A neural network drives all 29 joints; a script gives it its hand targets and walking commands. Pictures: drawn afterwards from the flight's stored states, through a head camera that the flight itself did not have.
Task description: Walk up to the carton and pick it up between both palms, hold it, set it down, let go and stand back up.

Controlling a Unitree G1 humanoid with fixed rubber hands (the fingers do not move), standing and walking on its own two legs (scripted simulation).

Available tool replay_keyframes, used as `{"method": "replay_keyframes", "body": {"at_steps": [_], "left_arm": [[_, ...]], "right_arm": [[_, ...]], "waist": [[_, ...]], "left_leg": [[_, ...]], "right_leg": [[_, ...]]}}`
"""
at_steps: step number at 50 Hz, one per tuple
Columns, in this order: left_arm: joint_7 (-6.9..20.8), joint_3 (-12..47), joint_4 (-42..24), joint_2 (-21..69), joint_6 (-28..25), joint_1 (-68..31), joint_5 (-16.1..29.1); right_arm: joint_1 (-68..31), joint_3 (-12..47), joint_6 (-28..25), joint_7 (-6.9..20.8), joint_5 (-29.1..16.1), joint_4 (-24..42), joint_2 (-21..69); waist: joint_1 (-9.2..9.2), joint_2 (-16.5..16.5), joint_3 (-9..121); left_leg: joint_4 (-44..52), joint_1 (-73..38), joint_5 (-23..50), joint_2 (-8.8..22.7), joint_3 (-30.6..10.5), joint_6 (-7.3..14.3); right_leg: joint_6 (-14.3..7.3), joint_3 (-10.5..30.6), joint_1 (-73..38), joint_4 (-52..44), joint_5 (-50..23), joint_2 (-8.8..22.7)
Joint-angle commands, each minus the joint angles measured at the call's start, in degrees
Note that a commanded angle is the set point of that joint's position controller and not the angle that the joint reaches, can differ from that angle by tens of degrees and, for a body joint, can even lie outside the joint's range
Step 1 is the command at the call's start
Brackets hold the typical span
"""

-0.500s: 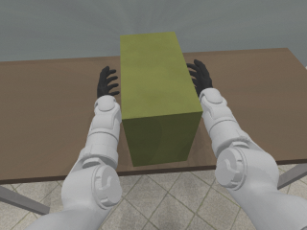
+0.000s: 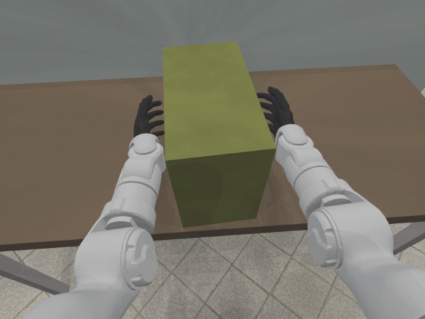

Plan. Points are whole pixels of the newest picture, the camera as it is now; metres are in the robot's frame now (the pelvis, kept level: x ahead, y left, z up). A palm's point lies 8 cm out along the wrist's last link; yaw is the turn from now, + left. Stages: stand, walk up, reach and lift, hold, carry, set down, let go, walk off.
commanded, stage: set down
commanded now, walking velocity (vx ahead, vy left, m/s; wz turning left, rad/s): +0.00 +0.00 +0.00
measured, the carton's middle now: (210, 134) +0.48 +0.02 +0.05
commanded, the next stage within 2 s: none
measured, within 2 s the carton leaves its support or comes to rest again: neither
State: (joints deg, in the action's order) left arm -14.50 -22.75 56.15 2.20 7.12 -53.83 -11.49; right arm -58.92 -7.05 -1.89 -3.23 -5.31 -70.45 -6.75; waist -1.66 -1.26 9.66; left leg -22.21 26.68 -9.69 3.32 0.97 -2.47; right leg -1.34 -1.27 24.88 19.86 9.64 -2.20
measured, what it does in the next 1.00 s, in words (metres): shifts its weight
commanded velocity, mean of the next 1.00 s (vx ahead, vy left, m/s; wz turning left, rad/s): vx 0.00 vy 0.00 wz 0.00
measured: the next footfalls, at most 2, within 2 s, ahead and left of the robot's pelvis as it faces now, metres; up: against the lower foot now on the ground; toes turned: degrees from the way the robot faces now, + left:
none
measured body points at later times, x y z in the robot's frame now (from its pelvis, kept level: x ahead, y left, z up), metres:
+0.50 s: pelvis -0.04 -0.01 +0.00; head -0.01 -0.01 +0.45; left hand +0.37 +0.15 +0.08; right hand +0.39 -0.17 +0.09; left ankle -0.01 +0.14 -0.74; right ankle -0.02 -0.10 -0.74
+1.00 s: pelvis -0.05 -0.01 +0.00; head -0.03 +0.00 +0.45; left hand +0.31 +0.16 +0.08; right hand +0.34 -0.17 +0.07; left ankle -0.01 +0.14 -0.74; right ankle -0.02 -0.10 -0.74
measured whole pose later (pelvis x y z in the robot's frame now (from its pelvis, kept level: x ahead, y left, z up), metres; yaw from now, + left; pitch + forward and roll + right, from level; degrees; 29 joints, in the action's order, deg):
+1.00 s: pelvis -0.05 -0.01 +0.00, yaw -1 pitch +5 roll -1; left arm -14.8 -7.3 14.0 2.2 23.4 -23.1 -5.1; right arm -29.3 0.3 5.0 -0.3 -14.3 -36.0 -11.3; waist -1.7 0.6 2.9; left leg -22.2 20.7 -6.8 4.6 1.0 -2.7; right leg -2.1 -1.2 19.2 19.9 6.1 -3.5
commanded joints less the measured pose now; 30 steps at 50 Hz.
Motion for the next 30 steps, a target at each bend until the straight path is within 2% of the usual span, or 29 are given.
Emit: {"method": "replay_keyframes", "body": {"at_steps": [1,2,4,5,6,7,8,9,10,11,12,13,15,16,17,18,19,21,22,23,24,25,26,27,28,29,30], "left_arm": [[0.02,10.86,-20.34,-1.79,-2.4,-16.07,7.2],[-0.1,10.53,-18.32,-2.77,-2.1,-19.2,7.43],[-0.08,9.88,-23.25,-2.23,-1.67,-12.36,7.23],[-0.04,10.44,-25.18,-2.28,-1.78,-12.95,7.98],[-0.13,11.55,-26.79,-2.15,-2.31,-14.34,9.0],[0.11,11.76,-28.45,-2.16,-2.05,-11.16,8.52],[0.34,11.59,-28.03,-3.31,-2.04,-13.69,8.72],[0.38,12.5,-29.55,-3.76,-2.11,-13.57,9.33],[0.73,12.74,-29.42,-4.6,-2.25,-12.84,9.82],[0.92,12.07,-31.95,-4.59,-2.46,-11.05,9.72],[0.95,12.53,-31.82,-4.38,-1.93,-11.48,9.73],[0.95,12.34,-33.15,-4.85,-1.59,-8.23,9.35],[0.97,13.05,-33.91,-4.49,-1.06,-9.17,9.93],[0.93,12.54,-33.84,-5.37,-0.75,-7.81,9.85],[0.86,13.02,-33.0,-5.64,0.03,-6.71,10.28],[0.78,13.77,-35.44,-4.83,0.47,-3.96,10.64],[0.51,13.74,-34.6,-5.83,0.41,-8.54,11.21],[0.12,14.48,-35.42,-4.94,0.78,-6.5,11.3],[0.15,14.0,-34.24,-6.0,1.41,-5.44,10.99],[-0.02,15.29,-35.7,-5.06,1.48,-6.94,11.64],[-0.01,14.64,-33.73,-5.65,2.32,-5.16,10.94],[-0.17,15.94,-35.6,-4.78,2.47,-2.89,11.07],[-0.11,15.29,-34.63,-5.87,2.63,-5.19,11.08],[-0.39,16.33,-37.11,-5.08,2.93,-5.97,11.71],[-0.59,16.43,-38.96,-4.4,3.46,-4.31,10.84],[-0.91,16.26,-39.37,-5.05,3.4,-4.61,11.68],[-1.17,17.01,-42.18,-3.83,4.17,-1.94,11.59]], "right_arm": [[-21.09,5.89,-5.13,-0.19,-6.42,16.34,-15.68],[-24.33,4.78,-4.6,-0.11,-6.24,15.06,-16.16],[-17.89,7.14,-5.4,0.02,-7.63,18.72,-15.5],[-18.25,7.41,-5.05,-0.12,-7.55,19.61,-15.82],[-19.53,7.26,-4.78,-0.04,-7.97,21.88,-16.22],[-16.35,7.41,-4.7,-0.16,-8.31,22.08,-16.16],[-18.35,8.08,-4.17,-0.38,-9.16,23.67,-15.96],[-18.66,7.78,-3.81,-0.46,-9.6,24.92,-16.69],[-18.31,7.51,-3.45,-0.6,-9.59,26.37,-16.78],[-15.6,9.1,-3.31,-0.56,-10.44,27.21,-16.24],[-15.38,8.24,-2.45,-0.47,-9.82,26.13,-16.84],[-13.41,9.86,-2.57,-0.27,-11.22,27.57,-16.41],[-13.84,9.04,-1.34,-0.04,-11.6,26.7,-17.37],[-13.06,9.84,-1.04,0.3,-12.35,28.21,-17.13],[-12.5,10.23,-0.31,0.4,-12.59,27.32,-17.47],[-10.8,11.34,-0.38,0.68,-13.59,29.39,-17.35],[-14.94,10.89,0.27,0.88,-13.29,30.07,-17.34],[-12.77,10.52,0.49,1.54,-13.91,31.33,-17.24],[-11.14,11.65,1.0,1.72,-14.27,30.53,-16.54],[-12.22,10.72,1.22,2.0,-14.31,31.44,-17.18],[-10.45,10.22,1.93,2.03,-13.55,30.0,-17.06],[-7.86,9.86,1.93,2.35,-13.61,30.89,-17.42],[-9.3,9.06,2.18,2.25,-13.07,30.51,-17.0],[-10.44,8.96,1.9,2.29,-13.08,32.91,-17.49],[-7.96,7.93,2.06,2.42,-12.64,32.95,-17.73],[-8.29,8.01,2.08,2.53,-12.3,34.33,-17.29],[-5.37,8.36,2.0,2.65,-13.04,34.69,-17.45]], "waist": [[-4.9,-0.39,39.64],[-5.52,-1.57,37.58],[-6.89,0.07,38.35],[-6.31,1.21,38.68],[-5.85,1.13,39.27],[-5.2,0.49,37.9],[-5.46,2.44,37.23],[-4.81,2.46,37.21],[-4.09,3.98,36.56],[-5.07,4.46,36.7],[-4.61,4.0,34.34],[-5.42,4.31,34.5],[-4.5,3.85,31.88],[-5.61,3.9,30.51],[-5.16,5.05,29.1],[-5.24,4.91,28.53],[-5.88,5.32,29.55],[-5.61,5.24,29.14],[-6.37,5.01,27.33],[-5.46,4.26,27.39],[-5.78,5.33,24.77],[-5.11,4.86,25.48],[-4.86,4.53,24.95],[-4.98,4.0,26.35],[-4.04,3.75,26.27],[-4.83,4.48,26.97],[-4.23,4.11,26.72]], "left_leg": [[-9.91,-31.64,47.41,-0.15,1.07,-3.96],[-9.91,-32.32,45.87,0.14,1.03,-3.65],[-9.89,-33.86,46.78,-0.02,1.02,-3.34],[-9.86,-33.03,46.37,-0.23,1.19,-2.89],[-9.11,-30.58,43.66,-0.54,1.66,-2.73],[-8.44,-29.69,41.86,-1.01,1.79,-2.68],[-7.49,-24.82,37.08,-1.4,2.5,-2.02],[-6.29,-21.57,34.86,-1.81,2.88,-2.05],[-5.36,-18.77,31.27,-2.24,3.28,-1.45],[-4.75,-18.13,30.33,-2.32,3.6,-0.96],[-3.81,-17.49,27.74,-2.28,3.39,-0.81],[-3.48,-18.11,27.82,-2.35,3.42,-0.69],[-2.59,-16.65,23.96,-2.37,3.49,-0.54],[-1.82,-16.69,22.62,-2.48,3.43,0.0],[-1.43,-16.45,20.88,-2.29,3.09,0.27],[-1.23,-16.86,21.77,-2.38,3.19,0.4],[-0.76,-14.68,17.95,-2.61,3.56,0.84],[0.0,-15.94,16.2,-2.27,3.07,0.97],[0.18,-15.89,14.84,-2.59,3.08,1.5],[0.57,-15.91,13.13,-2.26,2.75,1.33],[1.1,-15.62,11.13,-2.35,2.87,1.56],[1.46,-16.92,11.09,-2.14,2.18,1.52],[1.57,-14.76,9.4,-2.55,2.41,1.68],[1.29,-16.3,9.3,-2.57,2.49,1.34],[1.32,-17.42,9.02,-2.34,2.01,1.36],[1.1,-16.96,8.76,-2.59,2.19,1.62],[1.26,-18.8,9.74,-2.4,1.92,1.41]], "right_leg": [[1.25,-1.0,-6.58,3.1,-31.82,-3.94],[0.98,-1.06,-0.85,2.08,-25.91,-3.96],[0.45,-0.36,-5.34,1.38,-28.07,-4.22],[0.74,-0.28,-6.4,1.73,-29.06,-4.03],[0.8,-0.47,-8.27,2.3,-30.07,-3.94],[1.12,-0.11,-11.26,2.24,-32.49,-3.76],[1.11,0.91,-14.85,2.59,-31.77,-3.5],[1.34,0.78,-19.07,3.34,-33.21,-3.39],[1.87,1.36,-21.22,3.83,-33.54,-2.96],[2.16,2.03,-23.49,4.11,-33.96,-2.62],[2.22,2.08,-23.35,3.96,-31.16,-2.54],[2.37,2.3,-24.71,3.75,-31.4,-2.4],[2.31,2.56,-23.19,3.29,-27.52,-2.18],[2.18,2.95,-23.49,2.9,-24.65,-1.92],[2.09,3.02,-23.26,2.47,-22.15,-1.97],[2.22,3.08,-24.51,2.63,-23.68,-1.87],[2.46,3.3,-22.62,2.53,-18.99,-1.39],[2.12,3.18,-22.0,1.98,-15.52,-1.35],[2.15,3.7,-21.72,1.48,-13.48,-0.97],[1.84,3.49,-20.65,1.23,-11.06,-0.92],[1.7,3.71,-20.85,0.63,-8.66,-0.77],[1.51,3.38,-20.6,0.48,-8.43,-0.93],[1.57,3.67,-21.07,0.69,-7.34,-0.56],[1.53,3.33,-19.72,0.77,-6.71,-0.73],[1.34,3.31,-20.31,0.65,-6.13,-0.67],[1.34,3.49,-19.88,0.83,-6.29,-0.73],[1.34,2.94,-20.82,0.89,-7.28,-0.9]]}}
